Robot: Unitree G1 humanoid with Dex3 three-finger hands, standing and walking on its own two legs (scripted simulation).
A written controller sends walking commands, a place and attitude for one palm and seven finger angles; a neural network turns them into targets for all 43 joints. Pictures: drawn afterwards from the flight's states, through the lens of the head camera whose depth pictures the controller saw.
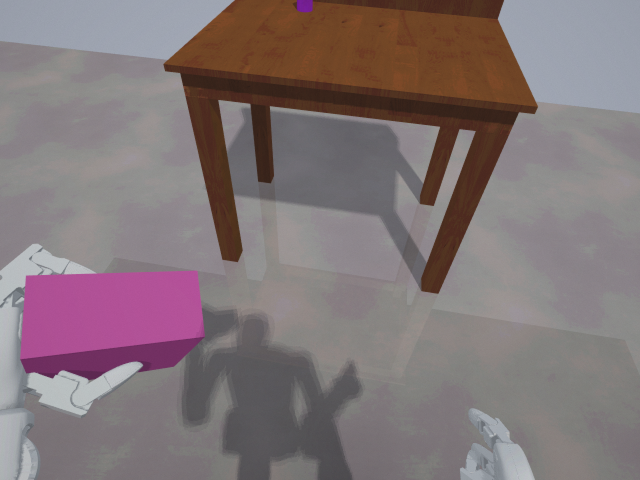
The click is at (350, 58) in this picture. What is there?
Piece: table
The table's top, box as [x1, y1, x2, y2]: [163, 0, 537, 113]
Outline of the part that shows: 163,64 165,70 167,71 534,113 537,107 497,19 323,2 313,2 313,8 310,12 300,12 296,10 296,0 234,0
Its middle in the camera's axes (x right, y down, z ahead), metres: +0.11 -0.61 +1.20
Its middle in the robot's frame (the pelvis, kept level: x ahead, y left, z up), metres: +1.32 -0.03 +0.03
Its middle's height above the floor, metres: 0.81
